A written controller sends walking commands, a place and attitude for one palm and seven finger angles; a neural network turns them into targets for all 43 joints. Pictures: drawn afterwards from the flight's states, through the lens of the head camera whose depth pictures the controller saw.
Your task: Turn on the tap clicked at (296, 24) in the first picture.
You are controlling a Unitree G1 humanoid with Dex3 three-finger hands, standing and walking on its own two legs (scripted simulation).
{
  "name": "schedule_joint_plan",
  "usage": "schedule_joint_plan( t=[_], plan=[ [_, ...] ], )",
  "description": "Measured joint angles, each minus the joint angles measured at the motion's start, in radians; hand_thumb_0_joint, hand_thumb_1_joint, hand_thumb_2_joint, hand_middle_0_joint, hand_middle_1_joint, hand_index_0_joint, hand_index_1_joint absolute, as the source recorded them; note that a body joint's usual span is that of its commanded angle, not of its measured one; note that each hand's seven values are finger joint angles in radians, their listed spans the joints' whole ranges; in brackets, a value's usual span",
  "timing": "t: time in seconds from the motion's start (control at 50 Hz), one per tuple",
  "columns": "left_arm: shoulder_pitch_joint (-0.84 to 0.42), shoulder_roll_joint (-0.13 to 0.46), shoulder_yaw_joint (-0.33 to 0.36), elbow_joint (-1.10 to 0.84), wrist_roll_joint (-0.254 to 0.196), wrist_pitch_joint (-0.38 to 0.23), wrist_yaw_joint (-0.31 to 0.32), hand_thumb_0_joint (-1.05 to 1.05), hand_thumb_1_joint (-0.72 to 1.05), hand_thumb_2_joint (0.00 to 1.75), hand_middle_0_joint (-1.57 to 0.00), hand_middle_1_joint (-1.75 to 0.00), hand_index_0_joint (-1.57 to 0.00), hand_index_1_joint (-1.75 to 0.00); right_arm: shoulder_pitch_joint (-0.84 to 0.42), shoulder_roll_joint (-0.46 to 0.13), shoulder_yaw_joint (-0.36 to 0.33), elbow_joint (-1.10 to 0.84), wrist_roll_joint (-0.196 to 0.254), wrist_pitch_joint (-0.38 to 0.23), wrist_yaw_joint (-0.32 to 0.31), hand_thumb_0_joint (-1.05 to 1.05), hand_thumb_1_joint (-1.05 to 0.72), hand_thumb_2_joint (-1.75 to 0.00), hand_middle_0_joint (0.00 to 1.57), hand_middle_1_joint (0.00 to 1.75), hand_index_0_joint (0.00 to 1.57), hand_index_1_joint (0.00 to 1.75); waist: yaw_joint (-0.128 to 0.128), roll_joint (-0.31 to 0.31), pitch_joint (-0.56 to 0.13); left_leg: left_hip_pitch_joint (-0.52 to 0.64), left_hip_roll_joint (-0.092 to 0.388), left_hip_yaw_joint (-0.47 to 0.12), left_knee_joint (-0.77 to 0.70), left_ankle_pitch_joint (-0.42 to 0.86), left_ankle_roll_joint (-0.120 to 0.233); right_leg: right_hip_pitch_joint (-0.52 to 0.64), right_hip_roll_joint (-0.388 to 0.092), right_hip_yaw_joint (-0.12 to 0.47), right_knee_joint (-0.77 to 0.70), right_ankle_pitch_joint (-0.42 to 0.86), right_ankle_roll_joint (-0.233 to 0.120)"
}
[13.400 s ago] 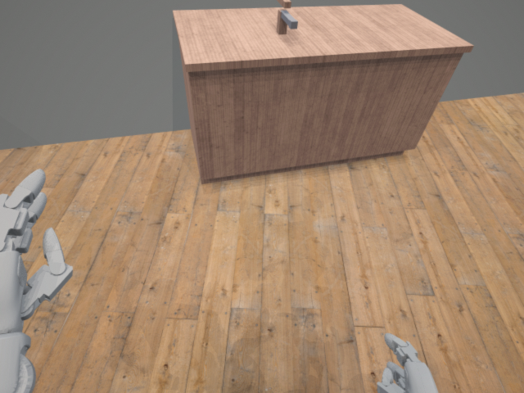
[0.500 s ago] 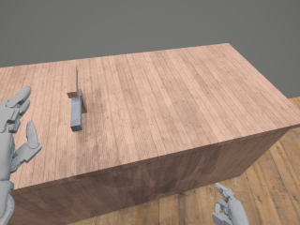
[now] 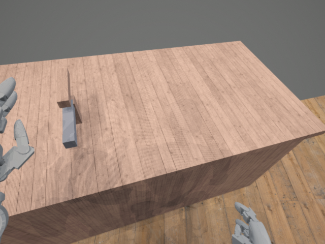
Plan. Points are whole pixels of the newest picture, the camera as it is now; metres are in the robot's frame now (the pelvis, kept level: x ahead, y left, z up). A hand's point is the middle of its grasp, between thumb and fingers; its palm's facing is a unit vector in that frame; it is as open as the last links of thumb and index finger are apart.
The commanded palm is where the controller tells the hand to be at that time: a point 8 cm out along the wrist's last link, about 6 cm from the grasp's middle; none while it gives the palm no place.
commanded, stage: come to a stop and stand still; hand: left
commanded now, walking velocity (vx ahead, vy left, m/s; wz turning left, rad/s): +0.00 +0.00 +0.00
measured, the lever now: (70, 140) +0.33 +0.27 +0.03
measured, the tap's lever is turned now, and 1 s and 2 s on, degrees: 0 0 0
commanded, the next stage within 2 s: look again from close up in 0.80 s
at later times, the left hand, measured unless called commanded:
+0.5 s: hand out of the picture +0.24 +0.31 +0.21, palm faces +0.54 -0.73 -0.42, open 7.4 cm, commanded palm +0.14 +0.29 +0.18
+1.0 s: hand (26, 163) +0.21 +0.25 +0.16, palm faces +0.37 -0.86 -0.36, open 7.4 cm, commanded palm +0.15 +0.29 +0.18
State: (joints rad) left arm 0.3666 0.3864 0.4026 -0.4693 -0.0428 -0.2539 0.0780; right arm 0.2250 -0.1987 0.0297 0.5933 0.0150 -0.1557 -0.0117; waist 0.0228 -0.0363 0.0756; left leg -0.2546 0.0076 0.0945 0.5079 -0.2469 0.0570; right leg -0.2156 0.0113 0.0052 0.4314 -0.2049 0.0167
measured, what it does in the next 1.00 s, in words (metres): stands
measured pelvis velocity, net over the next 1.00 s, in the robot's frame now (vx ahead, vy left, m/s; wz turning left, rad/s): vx -0.02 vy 0.01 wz -0.02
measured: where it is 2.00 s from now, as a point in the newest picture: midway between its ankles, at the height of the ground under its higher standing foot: outside the picture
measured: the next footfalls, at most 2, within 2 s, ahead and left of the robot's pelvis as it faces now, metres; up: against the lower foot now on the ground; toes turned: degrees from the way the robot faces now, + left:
none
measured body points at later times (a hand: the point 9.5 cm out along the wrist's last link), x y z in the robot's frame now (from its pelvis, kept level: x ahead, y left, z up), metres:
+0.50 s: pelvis -0.01 +0.01 -0.01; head +0.03 +0.04 +0.44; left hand +0.21 +0.35 +0.23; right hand +0.19 -0.19 -0.08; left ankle +0.02 +0.08 -0.74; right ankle +0.02 -0.13 -0.74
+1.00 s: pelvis -0.02 +0.01 +0.00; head -0.01 +0.02 +0.45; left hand +0.18 +0.30 +0.18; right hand +0.14 -0.23 -0.07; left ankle +0.02 +0.08 -0.74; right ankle +0.02 -0.13 -0.74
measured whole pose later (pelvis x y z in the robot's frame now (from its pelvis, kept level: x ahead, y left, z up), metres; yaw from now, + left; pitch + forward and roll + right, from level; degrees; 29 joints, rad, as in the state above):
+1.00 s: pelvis -0.02 +0.01 +0.00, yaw -1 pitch -2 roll -2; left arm 0.37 0.34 0.36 -0.38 -0.03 -0.26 0.07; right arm 0.24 -0.22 0.01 0.58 0.02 -0.14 -0.03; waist 0.02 0.00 0.04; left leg -0.26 0.01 0.12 0.50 -0.22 0.07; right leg -0.23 0.00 0.00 0.42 -0.17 0.02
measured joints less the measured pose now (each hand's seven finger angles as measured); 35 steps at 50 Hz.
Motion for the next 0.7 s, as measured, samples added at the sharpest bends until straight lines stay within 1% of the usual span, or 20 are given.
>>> schedule_joint_plan(
  t=[0.06, 0.16, 0.26, 0.38, 0.4, 0.42, 0.44, 0.46, 0.48, 0.5, 0.52, 0.54, 0.58, 0.6, 0.66, 0.7],
  plan=[
    [0.008, -0.002, -0.011, 0.000, 0.001, -0.007, -0.003, 0.01, 0.89, 0.90, -0.21, -0.30, -0.21, -0.31, -0.019, 0.008, 0.003, -0.008, 0.001, 0.006, 0.003, 0.01, -0.90, -0.90, 0.20, 0.30, 0.21, 0.30, -0.002, 0.001, -0.015, 0.007, -0.006, 0.005, -0.012, -0.001, 0.004, 0.005, -0.006, 0.005, -0.008, -0.002, 0.006],
    [0.025, -0.003, -0.034, 0.030, 0.003, 0.015, -0.013, 0.01, 0.89, 0.90, -0.21, -0.30, -0.21, -0.31, -0.044, 0.023, 0.012, -0.031, 0.001, 0.026, 0.001, 0.01, -0.90, -0.90, 0.20, 0.30, 0.21, 0.30, -0.004, 0.000, -0.028, 0.014, -0.013, 0.007, -0.023, -0.001, 0.010, 0.012, -0.012, 0.007, -0.020, -0.001, 0.012],
    [0.033, -0.009, -0.044, 0.022, 0.002, 0.041, -0.013, 0.01, 0.89, 0.90, -0.21, -0.30, -0.21, -0.31, -0.052, 0.029, 0.020, -0.046, -0.001, 0.038, -0.003, 0.01, -0.90, -0.90, 0.20, 0.30, 0.21, 0.30, 0.004, -0.011, -0.024, 0.017, -0.017, 0.004, -0.024, -0.001, 0.014, 0.019, -0.015, 0.003, -0.027, 0.000, 0.015],
    [0.027, -0.010, -0.044, -0.004, 0.001, 0.038, -0.007, 0.01, 0.89, 0.90, -0.21, -0.30, -0.21, -0.31, -0.045, 0.026, 0.020, -0.047, -0.003, 0.045, -0.005, 0.01, -0.90, -0.90, 0.20, 0.30, 0.21, 0.30, 0.013, -0.014, -0.025, 0.020, -0.021, -0.001, -0.023, 0.001, 0.017, 0.027, -0.020, -0.001, -0.031, 0.004, 0.018],
    [-0.025, 0.021, -0.027, 0.007, 0.047, 0.040, -0.026, 0.02, 0.89, 0.90, -0.21, -0.30, -0.22, -0.31, -0.031, 0.025, 0.010, -0.051, -0.021, 0.029, -0.005, 0.01, -0.90, -0.90, 0.20, 0.30, 0.21, 0.30, 0.028, -0.014, -0.023, 0.003, -0.018, -0.005, -0.009, -0.001, 0.018, 0.015, -0.018, -0.006, -0.024, 0.003, 0.017],
    [-0.118, 0.074, 0.000, 0.046, 0.074, 0.025, -0.041, 0.02, 0.88, 0.90, -0.21, -0.30, -0.22, -0.31, -0.025, 0.025, 0.002, -0.049, -0.026, 0.015, -0.003, 0.01, -0.90, -0.90, 0.20, 0.30, 0.21, 0.30, 0.043, -0.018, -0.010, -0.019, -0.019, -0.013, 0.011, -0.002, 0.017, -0.006, -0.019, -0.017, 0.004, -0.005, 0.005],
    [-0.210, 0.116, 0.031, 0.095, 0.076, 0.012, -0.043, 0.02, 0.88, 0.90, -0.22, -0.30, -0.22, -0.31, -0.030, 0.025, -0.004, -0.041, -0.029, 0.011, 0.006, 0.01, -0.90, -0.90, 0.20, 0.30, 0.21, 0.30, 0.052, -0.024, 0.009, -0.030, -0.026, -0.018, 0.023, 0.000, 0.015, -0.029, -0.025, -0.022, 0.043, -0.018, -0.015],
    [-0.275, 0.139, 0.062, 0.132, 0.065, 0.010, -0.038, 0.02, 0.88, 0.90, -0.22, -0.30, -0.22, -0.31, -0.039, 0.023, -0.007, -0.037, -0.028, 0.013, 0.019, 0.01, -0.90, -0.90, 0.20, 0.30, 0.21, 0.30, 0.055, -0.027, 0.026, -0.034, -0.033, -0.015, 0.029, 0.004, 0.014, -0.050, -0.033, -0.020, 0.084, -0.030, -0.030],
    [-0.304, 0.143, 0.091, 0.148, 0.047, 0.016, -0.029, 0.02, 0.88, 0.90, -0.21, -0.30, -0.22, -0.31, -0.047, 0.020, -0.009, -0.037, -0.024, 0.016, 0.035, 0.01, -0.90, -0.90, 0.20, 0.30, 0.21, 0.30, 0.053, -0.023, 0.037, -0.034, -0.038, -0.007, 0.034, 0.006, 0.017, -0.066, -0.039, -0.015, 0.117, -0.040, -0.037],
    [-0.296, 0.132, 0.113, 0.142, 0.028, 0.024, -0.020, 0.02, 0.88, 0.90, -0.21, -0.30, -0.22, -0.31, -0.051, 0.016, -0.012, -0.042, -0.017, 0.018, 0.049, 0.01, -0.90, -0.90, 0.20, 0.30, 0.21, 0.30, 0.046, -0.013, 0.042, -0.033, -0.041, 0.004, 0.039, 0.005, 0.021, -0.075, -0.044, -0.011, 0.135, -0.044, -0.039],
    [-0.261, 0.109, 0.122, 0.122, 0.010, 0.028, -0.012, 0.02, 0.89, 0.90, -0.21, -0.30, -0.21, -0.31, -0.050, 0.012, -0.016, -0.048, -0.009, 0.019, 0.062, 0.01, -0.90, -0.90, 0.20, 0.30, 0.21, 0.30, 0.038, 0.001, 0.042, -0.030, -0.042, 0.018, 0.042, 0.001, 0.025, -0.076, -0.049, -0.008, 0.139, -0.046, -0.037],
    [-0.208, 0.077, 0.115, 0.095, -0.001, 0.030, -0.009, 0.02, 0.89, 0.90, -0.20, -0.30, -0.21, -0.31, -0.046, 0.008, -0.018, -0.054, -0.002, 0.022, 0.071, 0.01, -0.90, -0.90, 0.20, 0.30, 0.21, 0.30, 0.027, 0.020, 0.039, -0.026, -0.040, 0.029, 0.045, -0.003, 0.028, -0.071, -0.050, -0.002, 0.133, -0.049, -0.019],
    [-0.089, 0.020, 0.063, 0.042, -0.009, 0.032, -0.016, 0.01, 0.90, 0.90, -0.20, -0.30, -0.21, -0.30, -0.035, 0.002, -0.017, -0.056, 0.010, 0.030, 0.072, 0.01, -0.90, -0.90, 0.20, 0.30, 0.21, 0.30, 0.004, 0.055, 0.030, -0.017, -0.030, 0.038, 0.044, -0.007, 0.027, -0.055, -0.042, 0.006, 0.106, -0.027, 0.023],
    [-0.037, 0.004, 0.031, 0.026, -0.009, 0.031, -0.023, 0.01, 0.90, 0.90, -0.20, -0.30, -0.20, -0.30, -0.028, 0.004, -0.014, -0.053, 0.015, 0.035, 0.065, 0.01, -0.90, -0.90, 0.20, 0.30, 0.21, 0.30, -0.005, 0.060, 0.026, -0.012, -0.026, 0.040, 0.039, -0.005, 0.023, -0.048, -0.038, 0.008, 0.093, -0.018, 0.028],
    [0.061, -0.006, -0.031, 0.027, -0.003, 0.033, -0.039, 0.01, 0.89, 0.90, -0.20, -0.30, -0.21, -0.31, -0.005, 0.017, -0.004, -0.040, 0.019, 0.054, 0.032, 0.01, -0.90, -0.90, 0.20, 0.30, 0.21, 0.30, -0.021, 0.044, 0.015, -0.002, -0.018, 0.042, 0.015, 0.011, 0.015, -0.040, -0.029, 0.010, 0.068, -0.001, 0.017],
    [0.074, -0.007, -0.044, 0.055, 0.002, 0.036, -0.042, 0.01, 0.89, 0.90, -0.21, -0.30, -0.21, -0.31, 0.016, 0.016, -0.001, -0.037, 0.016, 0.058, 0.011, 0.01, -0.90, -0.90, 0.20, 0.30, 0.21, 0.30, -0.020, 0.034, 0.010, -0.003, -0.013, 0.036, 0.007, 0.020, 0.014, -0.036, -0.023, 0.004, 0.053, 0.009, 0.009]
  ],
)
